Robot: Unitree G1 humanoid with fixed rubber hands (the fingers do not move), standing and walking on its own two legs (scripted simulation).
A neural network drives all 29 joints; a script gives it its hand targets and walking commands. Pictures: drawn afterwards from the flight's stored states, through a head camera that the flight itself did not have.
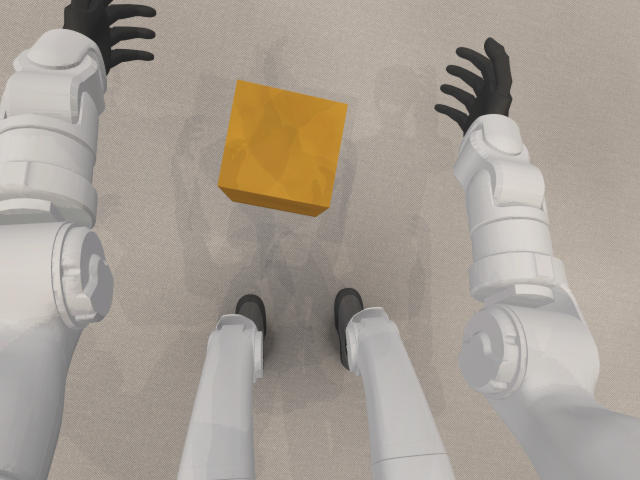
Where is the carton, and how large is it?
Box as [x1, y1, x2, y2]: [217, 79, 347, 216]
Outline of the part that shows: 237,79 217,185 233,201 316,216 329,207 347,104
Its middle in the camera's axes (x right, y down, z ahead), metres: -0.08 -0.18 +0.85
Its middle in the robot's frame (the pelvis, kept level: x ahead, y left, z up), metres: +0.54 +0.01 -0.54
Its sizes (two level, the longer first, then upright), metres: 0.210 0.200 0.250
